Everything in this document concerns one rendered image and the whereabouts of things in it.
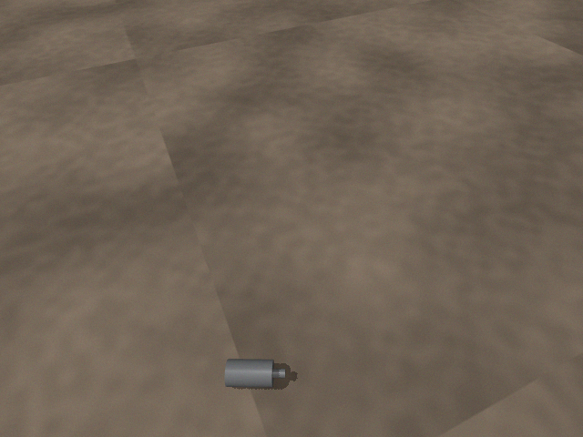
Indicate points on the bottle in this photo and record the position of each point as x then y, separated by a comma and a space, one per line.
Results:
251, 373

